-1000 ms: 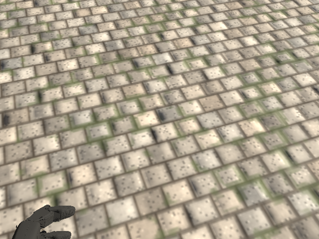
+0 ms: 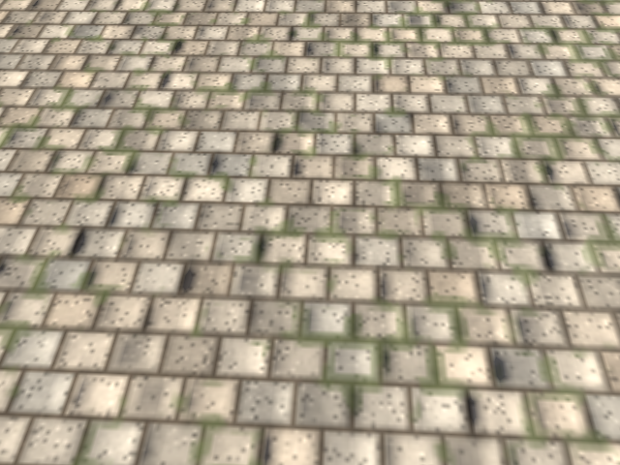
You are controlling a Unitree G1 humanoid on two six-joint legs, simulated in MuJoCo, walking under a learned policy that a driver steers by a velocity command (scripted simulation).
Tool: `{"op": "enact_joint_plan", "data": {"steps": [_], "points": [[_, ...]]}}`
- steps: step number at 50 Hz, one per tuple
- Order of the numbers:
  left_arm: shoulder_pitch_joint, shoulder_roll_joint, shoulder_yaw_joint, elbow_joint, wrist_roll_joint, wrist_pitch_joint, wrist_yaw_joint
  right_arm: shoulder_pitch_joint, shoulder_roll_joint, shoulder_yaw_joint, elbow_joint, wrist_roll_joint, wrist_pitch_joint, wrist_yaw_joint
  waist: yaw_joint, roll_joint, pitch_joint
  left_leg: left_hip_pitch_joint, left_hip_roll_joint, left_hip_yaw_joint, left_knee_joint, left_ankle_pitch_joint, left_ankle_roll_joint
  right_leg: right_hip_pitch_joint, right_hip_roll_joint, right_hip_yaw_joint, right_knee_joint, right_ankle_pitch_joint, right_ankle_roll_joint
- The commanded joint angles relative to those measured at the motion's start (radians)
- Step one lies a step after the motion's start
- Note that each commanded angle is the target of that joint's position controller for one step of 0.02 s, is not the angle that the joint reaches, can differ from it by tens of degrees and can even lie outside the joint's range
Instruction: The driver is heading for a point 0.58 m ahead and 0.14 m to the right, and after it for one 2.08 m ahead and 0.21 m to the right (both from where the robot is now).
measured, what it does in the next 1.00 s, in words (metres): walks ahead, turning right: right foot, then left foot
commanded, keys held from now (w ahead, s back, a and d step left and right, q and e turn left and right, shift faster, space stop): w+e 0.60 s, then w+q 0.26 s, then q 0.14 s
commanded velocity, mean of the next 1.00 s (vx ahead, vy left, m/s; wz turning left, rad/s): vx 0.39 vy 0.00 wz -0.28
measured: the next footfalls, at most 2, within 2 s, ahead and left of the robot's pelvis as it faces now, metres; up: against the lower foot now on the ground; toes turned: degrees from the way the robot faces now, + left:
right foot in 0.40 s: +0.19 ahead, -0.21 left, +0.00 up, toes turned -18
left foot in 0.90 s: +0.58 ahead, -0.15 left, +0.00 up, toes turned -18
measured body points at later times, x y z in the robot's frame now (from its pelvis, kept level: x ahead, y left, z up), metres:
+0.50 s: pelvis +0.14 -0.11 +0.00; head +0.17 -0.13 +0.44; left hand +0.38 +0.10 -0.09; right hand +0.14 -0.41 -0.13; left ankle +0.09 +0.08 -0.65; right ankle +0.15 -0.20 -0.73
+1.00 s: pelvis +0.43 -0.18 -0.01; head +0.47 -0.19 +0.44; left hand +0.57 +0.07 -0.12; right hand +0.54 -0.48 -0.10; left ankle +0.55 -0.14 -0.73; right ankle +0.21 -0.23 -0.63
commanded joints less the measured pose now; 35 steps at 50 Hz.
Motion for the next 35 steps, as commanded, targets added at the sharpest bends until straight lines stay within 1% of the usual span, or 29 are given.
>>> {"op": "enact_joint_plan", "data": {"steps": [1,2,3,4,5,6,7,8,9,10,12,14,15,17,18,19,20,21,22,23,24,25,26,27,28,30,31,33,35], "points": [[-0.031,0.153,0.042,-0.081,-0.015,-0.020,0.009,-0.002,-0.115,-0.051,-0.072,0.012,-0.013,-0.006,-0.029,-0.125,-0.031,0.115,0.025,-0.031,-0.013,-0.245,0.029,-0.155,-0.087,0.192,-0.208,-0.302,-0.122],[-0.031,0.148,0.042,-0.091,-0.018,-0.020,0.010,0.016,-0.117,-0.056,-0.070,0.019,-0.023,-0.002,-0.040,-0.089,-0.008,0.123,0.055,-0.067,-0.051,-0.325,0.049,-0.205,-0.065,0.178,-0.177,-0.391,-0.118],[-0.061,0.135,0.041,-0.112,-0.022,-0.024,0.012,0.070,-0.129,-0.062,-0.058,0.026,-0.036,0.000,-0.070,-0.045,0.008,0.184,0.113,-0.143,-0.115,-0.393,0.079,-0.296,-0.035,0.138,-0.098,-0.394,-0.101],[-0.102,0.102,0.034,-0.141,-0.028,-0.031,0.013,0.159,-0.163,-0.072,-0.032,0.029,-0.048,0.001,-0.102,0.036,-0.003,0.287,0.227,-0.304,-0.222,-0.479,0.132,-0.407,0.008,0.057,0.061,-0.320,-0.075],[-0.137,0.076,0.027,-0.173,-0.033,-0.038,0.010,0.198,-0.218,-0.088,-0.012,0.026,-0.059,0.003,-0.107,0.152,-0.008,0.342,0.403,-0.531,-0.346,-0.534,0.213,-0.488,0.019,-0.030,0.269,-0.208,-0.057],[-0.169,0.119,0.040,-0.187,-0.025,-0.039,0.009,0.211,-0.200,-0.081,-0.012,0.009,-0.073,-0.003,-0.121,0.109,0.004,0.331,0.461,-0.610,-0.376,-0.484,0.262,-0.548,-0.031,0.026,0.460,-0.250,-0.054],[-0.131,0.123,0.047,-0.188,-0.035,-0.041,0.003,0.180,-0.187,-0.074,-0.015,0.014,-0.084,-0.008,-0.082,0.098,0.005,0.324,0.465,-0.585,-0.368,-0.449,0.264,-0.580,-0.056,0.052,0.536,-0.218,-0.055],[-0.102,0.111,0.045,-0.178,-0.037,-0.043,-0.003,0.142,-0.165,-0.066,-0.020,0.029,-0.090,-0.009,-0.063,0.095,0.005,0.328,0.426,-0.495,-0.374,-0.397,0.236,-0.588,-0.081,0.056,0.547,-0.171,-0.049],[-0.102,0.102,0.043,-0.180,-0.038,-0.046,-0.011,0.117,-0.162,-0.065,-0.017,0.036,-0.091,-0.008,-0.057,0.109,0.020,0.313,0.391,-0.397,-0.391,-0.321,0.201,-0.576,-0.097,0.047,0.506,-0.126,-0.042],[-0.116,0.094,0.041,-0.182,-0.035,-0.047,-0.016,0.105,-0.168,-0.066,-0.014,0.032,-0.091,-0.008,-0.060,0.106,0.021,0.285,0.355,-0.296,-0.404,-0.218,0.172,-0.529,-0.105,0.021,0.452,-0.082,-0.033],[-0.128,0.066,0.029,-0.190,-0.029,-0.047,-0.033,0.096,-0.188,-0.073,-0.006,0.023,-0.092,-0.001,-0.064,0.091,0.002,0.221,0.299,-0.123,-0.396,-0.044,0.143,-0.393,-0.097,-0.036,0.331,0.001,-0.018],[-0.132,0.051,0.020,-0.200,-0.028,-0.044,-0.046,0.092,-0.218,-0.083,0.003,0.030,-0.092,0.008,-0.064,0.092,-0.015,0.172,0.272,-0.015,-0.381,0.009,0.130,-0.261,-0.073,-0.084,0.201,0.030,-0.017],[-0.132,0.059,0.021,-0.204,-0.028,-0.041,-0.049,0.103,-0.234,-0.088,0.010,0.036,-0.090,0.014,-0.067,0.097,-0.020,0.168,0.277,0.004,-0.371,0.002,0.128,-0.219,-0.057,-0.105,0.160,0.035,-0.019],[-0.121,0.083,0.029,-0.211,-0.031,-0.032,-0.051,0.111,-0.250,-0.093,0.023,0.050,-0.083,0.024,-0.054,0.100,-0.020,0.174,0.312,0.017,-0.334,-0.034,0.118,-0.158,-0.037,-0.132,0.085,0.059,-0.042],[-0.092,0.091,0.036,-0.205,-0.028,-0.028,-0.051,0.099,-0.250,-0.093,0.027,0.056,-0.078,0.027,-0.028,0.090,-0.018,0.152,0.316,0.042,-0.287,-0.039,0.101,-0.095,-0.016,-0.160,0.034,0.077,-0.062],[-0.032,0.114,0.051,-0.186,-0.024,-0.022,-0.047,0.099,-0.242,-0.089,0.029,0.055,-0.077,0.027,0.005,0.076,-0.033,0.107,0.302,0.081,-0.191,0.044,0.078,0.015,0.026,-0.190,0.012,0.064,-0.086],[0.096,0.168,0.084,-0.152,-0.030,-0.017,-0.038,0.112,-0.203,-0.074,0.033,0.043,-0.078,0.028,0.066,0.030,-0.093,0.041,0.260,0.145,0.018,0.176,0.042,0.197,0.062,-0.179,-0.008,0.052,-0.126],[0.267,0.280,0.122,-0.125,-0.034,-0.014,-0.021,0.085,-0.141,-0.051,-0.001,0.010,-0.083,0.026,0.136,-0.181,-0.139,-0.182,0.182,0.208,0.422,0.014,-0.037,0.397,-0.114,0.131,-0.113,0.012,-0.211],[0.256,0.373,0.123,-0.161,-0.024,-0.034,-0.026,0.073,-0.083,-0.031,-0.077,0.004,-0.108,0.021,0.084,-0.362,-0.217,-0.524,0.009,0.026,0.702,-0.376,-0.079,0.549,-0.309,0.740,-0.337,-0.253,-0.389],[0.230,0.279,0.096,-0.172,-0.024,-0.058,-0.037,0.004,-0.180,-0.050,-0.074,0.050,-0.129,0.029,0.120,-0.185,-0.181,-0.637,0.061,-0.094,0.804,-0.303,-0.054,0.532,-0.337,0.740,-0.406,-0.324,-0.389],[0.195,0.228,0.079,-0.174,-0.016,-0.072,-0.039,-0.009,-0.198,-0.053,-0.078,0.065,-0.143,0.036,0.091,-0.176,-0.111,-0.662,0.101,-0.095,0.779,-0.202,-0.019,0.460,-0.314,0.625,-0.383,-0.257,-0.360],[0.138,0.191,0.068,-0.186,-0.014,-0.075,-0.039,0.011,-0.195,-0.052,-0.056,0.045,-0.149,0.031,0.051,-0.101,-0.074,-0.597,0.137,-0.096,0.711,-0.119,-0.011,0.358,-0.268,0.508,-0.358,-0.127,-0.325],[0.081,0.169,0.061,-0.198,-0.010,-0.074,-0.036,0.023,-0.194,-0.055,-0.044,0.020,-0.147,0.027,0.014,-0.086,-0.048,-0.518,0.159,-0.103,0.613,-0.053,-0.016,0.261,-0.222,0.411,-0.358,-0.007,-0.298],[0.050,0.156,0.055,-0.213,-0.002,-0.074,-0.030,0.029,-0.192,-0.057,-0.039,0.014,-0.140,0.030,-0.011,-0.100,-0.045,-0.447,0.165,-0.104,0.565,-0.010,-0.022,0.198,-0.188,0.355,-0.377,0.069,-0.287],[0.042,0.158,0.057,-0.218,-0.001,-0.077,-0.025,0.027,-0.181,-0.056,-0.038,0.012,-0.132,0.033,-0.020,-0.098,-0.049,-0.416,0.150,-0.091,0.529,0.027,-0.035,0.171,-0.172,0.321,-0.388,0.164,-0.290],[0.066,0.173,0.064,-0.206,-0.012,-0.082,-0.010,-0.013,-0.156,-0.048,-0.044,0.007,-0.121,0.032,-0.020,-0.065,-0.042,-0.404,0.123,-0.076,0.415,0.108,-0.063,0.155,-0.145,0.249,-0.394,0.301,-0.289],[0.079,0.169,0.063,-0.193,-0.015,-0.083,-0.003,-0.036,-0.136,-0.039,-0.045,0.008,-0.118,0.035,-0.015,-0.060,-0.038,-0.400,0.116,-0.070,0.328,0.166,-0.072,0.163,-0.134,0.202,-0.394,0.345,-0.276],[0.111,0.162,0.062,-0.167,-0.018,-0.085,0.005,-0.096,-0.097,-0.019,-0.047,0.015,-0.120,0.046,0.015,-0.080,-0.028,-0.338,0.097,-0.048,0.156,0.302,-0.076,0.151,-0.102,0.118,-0.397,0.378,-0.239],[0.156,0.171,0.064,-0.141,-0.018,-0.088,0.008,-0.170,-0.082,-0.007,-0.060,0.030,-0.122,0.059,0.051,-0.094,-0.003,-0.296,0.085,-0.029,0.061,0.398,-0.065,0.148,-0.113,0.099,-0.422,0.326,-0.223]]}}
